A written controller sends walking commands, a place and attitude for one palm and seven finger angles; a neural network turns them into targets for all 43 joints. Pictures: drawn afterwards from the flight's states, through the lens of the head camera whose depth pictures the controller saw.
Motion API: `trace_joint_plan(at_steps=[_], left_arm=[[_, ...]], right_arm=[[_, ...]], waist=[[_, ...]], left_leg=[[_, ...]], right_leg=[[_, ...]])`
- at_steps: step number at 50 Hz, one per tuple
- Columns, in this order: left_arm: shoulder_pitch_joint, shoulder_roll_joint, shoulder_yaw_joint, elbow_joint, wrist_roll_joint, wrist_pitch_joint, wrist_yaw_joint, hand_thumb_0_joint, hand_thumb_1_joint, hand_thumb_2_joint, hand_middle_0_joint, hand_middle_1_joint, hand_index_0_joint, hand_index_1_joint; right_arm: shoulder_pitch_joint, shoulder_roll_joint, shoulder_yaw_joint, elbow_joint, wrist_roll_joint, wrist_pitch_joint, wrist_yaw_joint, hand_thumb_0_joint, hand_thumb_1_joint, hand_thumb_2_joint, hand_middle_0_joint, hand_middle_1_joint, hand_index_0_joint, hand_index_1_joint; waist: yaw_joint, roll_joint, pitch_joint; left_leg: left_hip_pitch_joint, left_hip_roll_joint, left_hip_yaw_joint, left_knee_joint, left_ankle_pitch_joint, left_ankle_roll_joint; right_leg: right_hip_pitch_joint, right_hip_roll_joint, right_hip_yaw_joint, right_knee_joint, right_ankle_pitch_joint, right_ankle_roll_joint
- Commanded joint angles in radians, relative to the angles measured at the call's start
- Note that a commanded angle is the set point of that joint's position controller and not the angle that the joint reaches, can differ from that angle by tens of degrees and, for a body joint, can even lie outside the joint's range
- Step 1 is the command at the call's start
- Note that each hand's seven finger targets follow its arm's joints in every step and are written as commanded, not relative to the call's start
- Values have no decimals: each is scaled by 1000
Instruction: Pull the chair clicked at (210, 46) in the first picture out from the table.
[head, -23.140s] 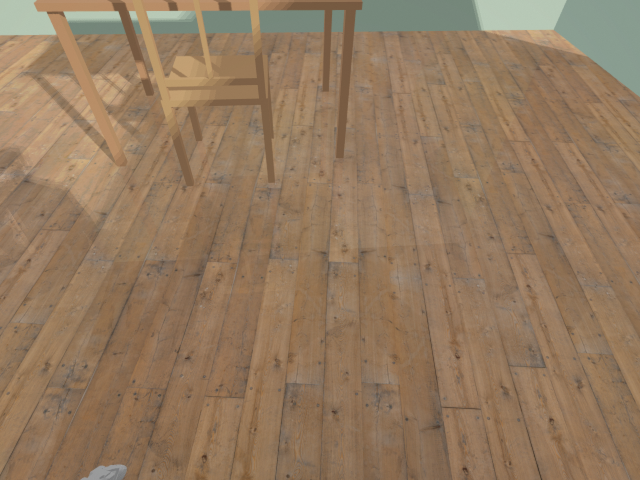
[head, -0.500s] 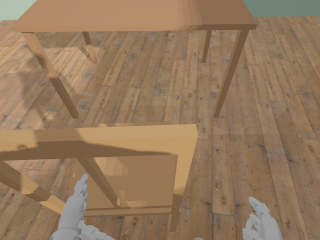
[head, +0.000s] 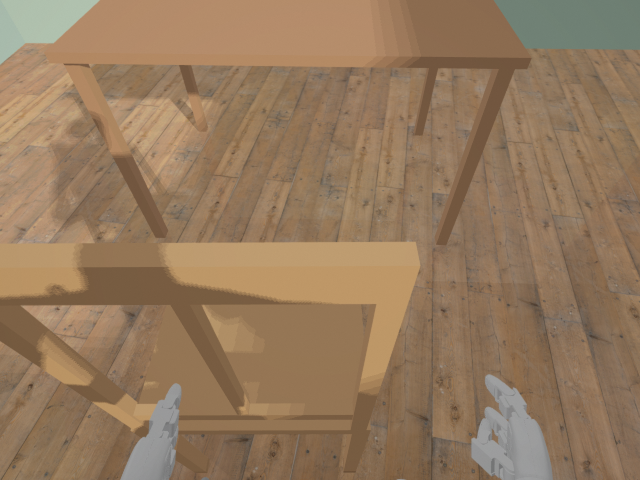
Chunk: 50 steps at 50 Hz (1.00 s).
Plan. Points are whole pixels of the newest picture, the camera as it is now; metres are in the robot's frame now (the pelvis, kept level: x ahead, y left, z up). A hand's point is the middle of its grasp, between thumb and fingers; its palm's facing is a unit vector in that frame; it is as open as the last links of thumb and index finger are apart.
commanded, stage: draw the hand back to the body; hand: left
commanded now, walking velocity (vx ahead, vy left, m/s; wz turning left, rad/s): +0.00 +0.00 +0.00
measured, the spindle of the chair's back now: (220, 367) +0.26 +0.14 -0.01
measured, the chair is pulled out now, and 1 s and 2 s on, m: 0.62 0.61 0.60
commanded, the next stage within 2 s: step back with the hand held close in 1.70 s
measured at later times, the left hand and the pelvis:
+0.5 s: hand (157, 470) +0.14 +0.16 +0.07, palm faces +0.00 -1.00 -0.09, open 17.5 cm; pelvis -0.02 +0.00 -0.02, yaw +0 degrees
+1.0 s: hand (62, 428) +0.16 +0.22 +0.13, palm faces +0.33 -0.84 -0.43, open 13.8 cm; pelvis +0.00 -0.01 +0.04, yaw +0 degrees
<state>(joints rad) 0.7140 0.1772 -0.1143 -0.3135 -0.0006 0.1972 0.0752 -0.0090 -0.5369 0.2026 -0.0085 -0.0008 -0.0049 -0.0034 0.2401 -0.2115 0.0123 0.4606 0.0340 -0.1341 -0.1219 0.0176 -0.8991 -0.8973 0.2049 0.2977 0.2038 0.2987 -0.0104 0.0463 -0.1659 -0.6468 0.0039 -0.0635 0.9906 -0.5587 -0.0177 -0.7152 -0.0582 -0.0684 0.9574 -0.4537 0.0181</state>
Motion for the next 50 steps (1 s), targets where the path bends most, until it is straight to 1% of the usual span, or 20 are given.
trace_joint_plan(at_steps=[1,6,7,8,10,13,16,19,23,26,28,31,32,33,34,39,45,47,48,50], left_arm=[[125,69,38,-229,8,-76,3,0,-550,200,0,0,0,0],[233,62,30,-264,12,-105,-6,0,-550,200,0,0,0,0],[148,-13,32,-374,-117,-215,-29,0,-550,200,0,0,0,0],[163,44,72,-349,-114,-268,-39,0,-550,200,0,0,0,0],[174,69,120,-354,-141,-347,-58,0,-550,200,0,0,0,0],[169,88,159,-333,-159,-453,-93,0,-550,200,0,0,0,0],[151,72,149,-298,-179,-557,-153,0,-550,200,0,0,0,0],[152,120,220,-265,-216,-621,-226,0,-550,200,0,0,0,0],[173,155,302,-293,-261,-543,-246,0,-550,200,0,0,0,0],[100,162,324,-345,-292,-510,-235,0,-550,200,0,0,0,0],[67,192,355,-354,-299,-506,-228,0,-477,235,-10,-15,-10,-15],[44,187,359,-335,-307,-503,-247,0,-369,287,-25,-37,-25,-37],[118,380,448,-327,-114,-391,-76,0,-332,305,-30,-45,-30,-45],[153,280,400,-338,-96,-331,-10,0,-296,322,-35,-53,-35,-53],[145,216,336,-362,-81,-301,23,0,-260,340,-40,-60,-40,-60],[18,248,324,-399,-44,-251,102,0,-79,428,-65,-97,-65,-97],[-64,293,406,-344,-38,-250,128,0,139,533,-95,-142,-95,-142],[-102,311,424,-377,-37,-260,127,0,211,567,-105,-157,-105,-157],[-136,335,444,-402,-38,-261,130,0,248,585,-110,-165,-110,-165],[-151,336,459,-401,-39,-265,134,0,320,620,-120,-180,-120,-180]], right_arm=[[-73,-110,-56,-178,4,-55,-8,0,-900,-900,200,300,200,300],[-79,-105,-68,-187,10,-59,-11,0,-900,-900,200,300,200,300],[-69,-103,-65,-180,12,-85,-9,0,-900,-900,200,300,200,300],[-73,-103,-72,-154,13,-100,-12,0,-900,-900,200,300,200,300],[-69,-102,-76,-136,14,-119,-7,0,-900,-900,200,300,200,300],[-82,-95,-83,-112,19,-125,11,0,-900,-900,200,300,200,300],[-107,-88,-87,-99,23,-129,36,0,-900,-900,200,300,200,300],[-137,-86,-94,-93,31,-125,51,0,-900,-900,200,300,200,300],[-171,-80,-87,-122,49,-107,39,0,-900,-900,200,300,200,300],[-157,-82,-73,-115,52,-113,20,0,-900,-900,200,300,200,300],[-153,-86,-70,-103,53,-127,13,0,-900,-900,200,300,200,300],[-143,-90,-62,-82,55,-153,9,0,-900,-900,200,300,200,300],[-116,-81,-68,-87,24,-113,-10,0,-900,-900,200,300,200,300],[-125,-67,-58,-93,20,-98,-13,0,-900,-900,200,300,200,300],[-120,-68,-48,-95,18,-80,-13,0,-900,-900,200,300,200,300],[-132,-91,-37,-78,7,-64,-23,0,-900,-900,200,300,200,300],[-146,-95,-34,-37,2,-75,-24,0,-900,-900,200,300,200,300],[-151,-98,-35,-32,0,-84,-19,0,-900,-900,200,300,200,300],[-160,-99,-31,-24,1,-91,-17,0,-900,-900,200,300,200,300],[-160,-96,-28,-11,-4,-105,-13,0,-900,-900,200,300,200,300]], waist=[[-5,-31,-97],[3,-31,-110],[-18,-85,-91],[-9,-80,-100],[3,-25,-123],[12,3,-95],[7,-26,-84],[17,-36,-107],[36,-4,-131],[20,-17,-94],[19,-26,-93],[13,-7,-63],[94,39,-98],[66,40,-17],[54,51,19],[41,24,67],[51,-5,118],[55,15,100],[56,68,105],[57,58,105]], left_leg=[[-4,-12,35,-131,343,27],[-12,-13,35,-114,366,27],[-26,-23,31,-83,362,22],[-37,-20,32,-74,362,24],[-24,-23,30,-74,359,16],[-47,-18,27,-64,354,10],[-79,-14,27,-47,307,10],[-99,-9,28,-40,282,12],[-58,-8,32,-91,252,18],[-27,-5,22,-123,230,19],[-9,-3,19,-134,245,22],[33,-3,19,-165,250,20],[74,34,27,-237,257,9],[70,27,31,-263,236,4],[90,29,32,-279,244,5],[209,33,22,-362,267,12],[304,32,24,-452,320,12],[344,33,31,-469,356,15],[350,29,31,-480,369,11],[384,30,32,-497,401,11]], right_leg=[[157,14,-26,-119,254,-28],[149,15,-27,-104,276,-30],[120,20,-48,-94,306,-26],[118,23,-41,-85,301,-29],[112,21,-42,-69,272,-30],[81,24,-39,-51,239,-36],[59,23,-32,-37,203,-31],[91,18,-9,-43,192,-33],[165,18,-4,-92,152,-33],[167,23,-12,-133,115,-28],[190,24,-4,-158,127,-28],[200,23,-10,-191,131,-25],[312,0,37,-229,137,-53],[322,-1,15,-254,131,-50],[328,0,4,-257,137,-50],[388,1,-4,-338,167,-46],[475,0,1,-419,232,-45],[505,-3,7,-435,276,-43],[526,-3,12,-446,290,-48],[539,-3,7,-455,321,-45]])
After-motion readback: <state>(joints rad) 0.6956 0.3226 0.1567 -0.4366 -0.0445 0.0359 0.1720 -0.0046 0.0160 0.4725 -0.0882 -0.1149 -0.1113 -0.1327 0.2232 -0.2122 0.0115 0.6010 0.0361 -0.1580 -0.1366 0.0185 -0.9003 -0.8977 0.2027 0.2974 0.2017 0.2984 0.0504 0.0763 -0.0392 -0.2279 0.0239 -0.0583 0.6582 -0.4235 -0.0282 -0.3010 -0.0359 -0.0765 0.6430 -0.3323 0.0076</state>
